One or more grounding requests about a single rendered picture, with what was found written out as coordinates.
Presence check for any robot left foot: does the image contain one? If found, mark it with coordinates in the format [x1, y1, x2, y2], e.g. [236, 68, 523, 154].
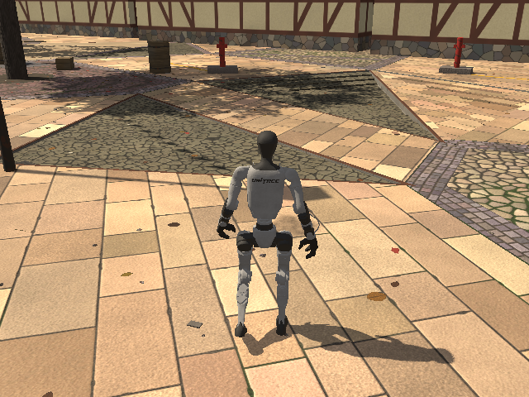
[235, 323, 247, 337]

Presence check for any right robot hand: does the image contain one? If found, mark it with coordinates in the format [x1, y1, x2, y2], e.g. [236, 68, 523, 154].
[298, 237, 318, 259]

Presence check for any left robot hand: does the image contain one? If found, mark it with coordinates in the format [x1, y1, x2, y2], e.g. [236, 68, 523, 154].
[217, 223, 236, 239]

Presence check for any robot right forearm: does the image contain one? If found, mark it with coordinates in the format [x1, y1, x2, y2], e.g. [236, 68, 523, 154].
[298, 201, 316, 240]

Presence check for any left robot upper arm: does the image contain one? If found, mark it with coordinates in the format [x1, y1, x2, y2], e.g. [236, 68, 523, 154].
[226, 165, 249, 211]

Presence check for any right robot upper arm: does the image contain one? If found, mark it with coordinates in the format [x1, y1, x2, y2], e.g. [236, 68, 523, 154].
[284, 167, 306, 214]

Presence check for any robot left forearm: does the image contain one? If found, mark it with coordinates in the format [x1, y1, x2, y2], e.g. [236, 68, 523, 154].
[218, 198, 234, 227]

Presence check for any humanoid robot head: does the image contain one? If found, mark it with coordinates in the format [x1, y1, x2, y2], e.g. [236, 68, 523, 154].
[252, 131, 280, 170]

